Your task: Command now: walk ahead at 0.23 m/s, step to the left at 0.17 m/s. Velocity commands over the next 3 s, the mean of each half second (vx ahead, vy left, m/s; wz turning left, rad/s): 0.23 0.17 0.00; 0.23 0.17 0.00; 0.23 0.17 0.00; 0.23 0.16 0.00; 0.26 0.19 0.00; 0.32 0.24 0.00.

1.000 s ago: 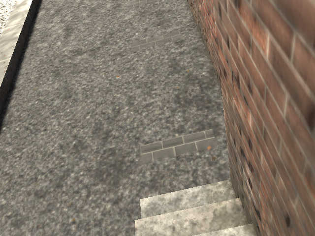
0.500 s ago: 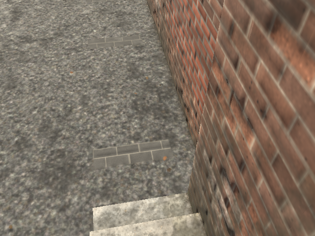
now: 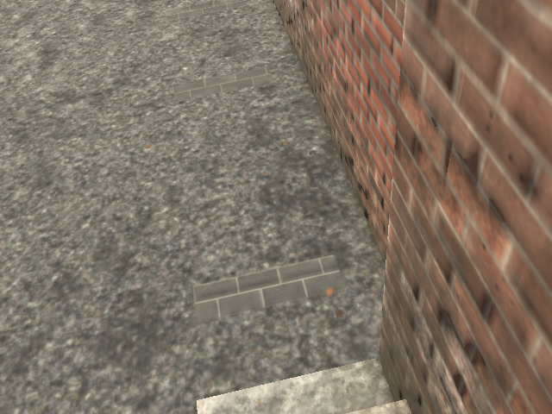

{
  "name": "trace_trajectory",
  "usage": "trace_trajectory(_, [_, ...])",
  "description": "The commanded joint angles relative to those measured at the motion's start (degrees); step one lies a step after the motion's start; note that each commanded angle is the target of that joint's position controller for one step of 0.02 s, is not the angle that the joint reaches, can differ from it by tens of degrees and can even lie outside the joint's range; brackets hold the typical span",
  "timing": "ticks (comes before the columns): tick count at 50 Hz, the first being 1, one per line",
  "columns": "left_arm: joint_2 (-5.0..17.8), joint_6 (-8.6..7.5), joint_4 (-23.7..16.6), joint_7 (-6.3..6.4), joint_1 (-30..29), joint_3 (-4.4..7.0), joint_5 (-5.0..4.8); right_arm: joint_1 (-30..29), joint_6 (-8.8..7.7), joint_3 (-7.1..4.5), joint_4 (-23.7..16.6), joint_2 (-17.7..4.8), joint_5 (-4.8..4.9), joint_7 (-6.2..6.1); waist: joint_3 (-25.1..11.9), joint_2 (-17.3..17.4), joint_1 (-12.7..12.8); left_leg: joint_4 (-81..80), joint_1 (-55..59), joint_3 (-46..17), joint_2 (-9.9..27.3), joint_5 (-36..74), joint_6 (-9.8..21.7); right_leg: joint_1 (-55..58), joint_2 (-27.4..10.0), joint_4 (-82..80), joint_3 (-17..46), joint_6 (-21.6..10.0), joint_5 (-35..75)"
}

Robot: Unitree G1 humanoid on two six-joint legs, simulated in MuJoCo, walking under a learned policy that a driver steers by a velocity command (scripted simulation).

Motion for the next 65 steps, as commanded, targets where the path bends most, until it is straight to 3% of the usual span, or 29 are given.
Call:
trace_trajectory(1, [8.1, -2.84, -3.6, 1.98, 0.1, -0.59, 0.62, 0.0, 1.36, -0.63, -2.7, -4.6, 0.49, -0.37, 4.3, -6.7, -1.2, -8.2, -4.4, -5.3, 2.4, 17.8, -2.8, -8.5, -17.3, -10.8, 16.2, -8.5, 7.0])
trace_trajectory(3, [6.1, -3.83, -2.4, 2.25, 2.7, -2.01, -1.15, 0.6, 2.20, 0.50, -1.8, -1.2, 0.96, 1.13, 6.4, -6.0, -2.1, -24.3, -1.8, -6.5, 2.3, 28.4, -3.3, -11.9, -14.2, -8.0, 12.2, -6.3, 7.7])
trace_trajectory(7, [6.7, -4.20, -3.8, 1.33, 4.4, -2.03, 0.18, 0.9, 0.52, 1.10, -0.9, -0.8, 0.48, 1.67, -1.5, -13.8, 1.3, -36.3, 18.2, 3.1, 4.3, 29.8, -2.8, -12.2, -14.7, -9.0, 10.3, -4.8, 19.3])
trace_trajectory(11, [8.2, -2.21, -6.0, 1.19, -0.5, -0.90, 1.66, -5.1, -0.51, 1.36, -2.7, -1.7, 1.39, 1.49, 5.0, -13.2, 2.0, -41.5, 14.1, 3.3, 7.5, 21.0, -3.4, -13.1, -15.6, -9.3, 12.5, -7.8, 14.6])
trace_trajectory(14, [11.6, 0.60, -5.5, 2.39, 3.2, 1.18, 2.18, -10.1, -2.58, 1.51, -8.9, -1.4, 2.83, 1.02, 7.2, -13.8, 5.6, -81.5, 14.4, 6.9, 5.5, 5.0, -2.1, -0.3, -11.3, -6.4, 11.1, -5.5, 16.1])
trace_trajectory(16, [10.6, -0.52, -6.0, 1.83, 3.0, 1.98, -0.13, -2.0, -4.42, 0.42, -7.4, -4.3, 2.80, -0.29, -3.6, -4.1, 1.6, -80.1, 33.7, -0.3, 11.0, 30.0, -0.6, -5.6, -7.8, 8.5, 5.4, -3.2, 16.7])
trace_trajectory(17, [8.2, -1.55, -8.5, 1.30, 0.6, 2.01, -0.85, 5.2, -5.26, -0.31, -5.0, -7.0, 2.62, 0.00, -6.0, 3.9, 0.6, -75.0, 46.3, -8.1, 17.7, 56.4, 3.7, -18.8, -3.1, 18.1, 0.6, -1.4, -4.3])
trace_trajectory(18, [5.8, -1.69, -10.3, 1.40, -1.1, 1.03, -1.26, 9.6, -5.76, -1.48, -3.2, -10.4, 3.53, 0.29, -5.9, 11.3, -1.8, -80.0, 44.7, -18.7, 24.1, 57.8, 10.5, -24.7, -0.5, 21.8, -1.1, -0.3, -22.2])
trace_trajectory(19, [7.5, -1.00, -9.4, 1.53, -4.5, 1.44, -0.19, 10.4, -6.34, -2.11, -3.3, -10.4, 3.08, 0.55, -1.0, 5.6, -2.7, -82.9, 43.2, -21.9, 26.4, 54.5, 12.7, -28.5, -2.3, 28.6, 1.0, 0.1, -20.5])
trace_trajectory(22, [6.9, 0.81, -7.4, 0.34, -5.9, 1.57, 0.80, -2.3, -6.61, -1.50, -8.4, -6.8, 0.89, 0.86, 1.1, 1.2, 3.5, -83.4, 30.0, -13.6, 24.1, 47.2, 12.2, -19.6, -4.9, 31.6, 3.6, 0.9, -7.0])
trace_trajectory(28, [8.8, 4.11, -6.8, -0.07, -8.3, 2.66, 2.21, -3.3, -7.51, -0.66, -9.3, -5.3, 2.60, 1.68, 3.3, 4.1, 4.5, -79.1, 17.4, -7.6, 19.5, 43.0, 11.1, -13.5, -0.9, 34.4, -0.7, 1.9, 2.8])
trace_trajectory(32, [9.2, 3.14, -7.2, 0.57, -8.4, 2.52, 2.65, -0.4, -8.06, -1.54, -7.5, -7.8, 1.76, 1.22, 2.9, 4.7, 3.4, -73.4, 22.3, -10.0, 20.8, 48.4, 11.8, -15.5, -1.0, 31.0, 0.4, 2.1, -3.9])
trace_trajectory(36, [9.7, 1.07, -6.9, 1.57, -0.1, 2.81, 2.61, -6.3, -7.50, -1.64, -7.5, -7.9, 3.09, 0.43, 2.2, 6.1, 7.6, -65.0, 15.5, -6.6, 15.8, 41.2, 9.4, -0.2, -0.7, 15.5, -1.8, 1.6, -6.0])
trace_trajectory(37, [12.0, -0.18, -4.9, 1.86, 7.1, 3.38, 2.34, -5.4, -6.75, -2.14, -8.4, -7.3, 2.93, 0.32, 1.5, -3.6, 9.9, -53.8, 9.8, -1.1, 9.0, 27.3, 4.5, 8.3, -3.1, 6.7, 2.8, 0.3, 14.5])
trace_trajectory(38, [17.3, -1.16, -4.1, 2.21, 9.6, 4.72, 1.85, -4.4, -6.40, -2.15, -10.1, -5.8, 2.59, -0.09, 1.2, -16.9, 9.0, -36.9, 2.1, 3.3, 2.8, 11.3, -0.3, 9.8, -11.7, -1.3, 21.7, -4.8, 21.8])
trace_trajectory(40, [14.7, -2.74, -5.0, 1.64, 7.1, 3.20, 1.06, -9.0, -5.79, -2.88, -12.1, -7.4, 1.47, -0.79, 5.7, -11.9, 7.8, -31.9, -9.9, -2.4, 3.1, -6.2, -2.3, 6.0, -19.0, -4.9, 31.8, -11.4, 25.4])
trace_trajectory(42, [9.4, -3.16, -8.7, 2.45, -5.4, 1.21, 1.68, -8.4, -5.13, -2.44, -10.8, -6.3, 2.29, 0.08, 4.1, -9.1, 2.7, -35.2, -0.7, -3.6, 7.1, 7.2, -2.8, -5.1, -16.8, -1.8, 24.6, -10.7, 15.4])
trace_trajectory(45, [9.2, -3.97, -8.0, 3.15, -5.3, 0.49, 1.05, -8.1, -3.00, -2.77, -10.1, -5.6, 2.04, 0.39, 2.9, -5.4, -0.1, -40.5, 3.0, -0.6, 5.8, 27.1, -2.5, -10.0, -10.7, 6.6, 15.0, -7.3, 5.9])
trace_trajectory(49, [7.9, -4.64, -6.2, 4.31, 3.0, 0.83, 1.16, -12.1, -4.15, -1.97, -12.2, -4.0, 1.02, 2.22, -2.0, -9.2, 4.0, -49.8, -3.9, 1.0, 5.8, 37.7, -2.2, -4.1, -8.4, 17.0, 15.8, -4.4, -4.1])
trace_trajectory(51, [8.5, -3.43, -6.0, 4.99, 2.9, 1.96, 1.25, -12.3, -4.38, -1.54, -12.8, -2.7, 0.68, 4.10, 2.5, -4.2, 3.6, -60.5, 2.8, 4.5, 4.6, 54.2, -2.8, -13.8, -3.8, 21.6, 10.3, -4.1, -15.7])
trace_trajectory(53, [7.0, -1.49, -6.5, 5.23, 1.1, 2.21, 1.59, -9.9, -4.14, -0.36, -13.0, 0.4, 4.06, 4.73, 2.8, -5.6, 4.1, -75.9, 13.1, 7.7, 5.4, 58.4, -3.4, -18.3, -1.3, 24.0, 5.8, -3.1, -17.8])
trace_trajectory(55, [7.7, -0.53, -7.4, 3.18, 0.3, 2.74, 1.42, -5.8, -4.53, -0.08, -10.8, 1.8, 4.14, 4.00, -0.8, -5.8, 4.1, -88.3, 27.7, 11.4, 6.4, 64.0, -0.6, -19.5, -2.0, 32.3, 1.8, -3.4, -10.4])
trace_trajectory(57, [6.6, 0.12, -7.2, 1.46, 2.2, 3.00, 2.48, 5.6, -5.01, -1.85, -6.6, -2.5, 2.79, 3.11, -4.4, -3.3, 0.6, -87.7, 42.3, 11.6, 8.8, 59.9, 1.5, -24.2, 0.8, 51.0, -1.5, -4.0, -10.5])
trace_trajectory(58, [5.2, 0.28, -8.3, 1.09, 3.4, 3.68, 2.59, 11.4, -5.63, -2.49, -6.8, -5.5, 4.05, 2.90, -5.5, 2.8, -2.1, -92.4, 49.0, -3.7, 21.9, 73.5, 5.6, -33.1, 6.2, 73.8, -2.1, -2.5, -34.8])
trace_trajectory(59, [3.1, 0.15, -10.1, 1.35, 6.8, 2.97, -0.06, 11.7, -6.46, -3.28, -6.2, -11.6, 2.53, 4.06, -8.6, 7.3, 2.3, -69.2, 56.8, -5.6, 28.4, 99.1, 8.3, -44.2, 3.7, 90.4, -1.0, -1.2, -40.8])
trace_trajectory(61, [5.0, 0.12, -9.5, 3.55, 6.5, 2.52, 1.16, 9.7, -5.81, -5.02, -6.2, -13.7, 3.33, 4.84, -11.9, 2.3, 1.5, -70.4, 51.6, -9.8, 31.6, 74.1, 15.8, -52.7, 3.5, 100.3, 3.8, -1.9, -30.8])
trace_trajectory(62, [3.6, 0.37, -12.3, 5.07, 2.7, 1.80, 2.16, 7.4, -6.79, -5.56, -6.1, -14.8, 1.60, 3.71, -11.9, 7.3, -0.6, -77.2, 44.2, -19.2, 37.8, 33.9, 21.8, -56.8, 2.0, 94.2, 10.6, -0.2, -24.5])
trace_trajectory(63, [9.2, 0.64, -12.1, 4.46, -1.5, 3.52, 1.70, 2.2, -7.04, -2.44, -6.7, -6.0, 1.73, 3.04, -2.3, 2.3, 1.2, -82.4, 31.9, -17.5, 33.1, 17.4, 20.0, -54.2, 0.3, 77.1, 11.4, 2.6, -11.1])
trace_trajectory(65, [7.6, 2.07, -9.9, 3.46, -2.3, 4.12, 2.71, 0.4, -7.31, -0.22, -5.4, -0.8, 1.14, 2.74, 4.7, 2.4, 2.4, -82.1, 13.8, -15.1, 27.4, 16.6, 18.3, -44.9, 3.0, 73.4, 7.8, 5.5, -5.0])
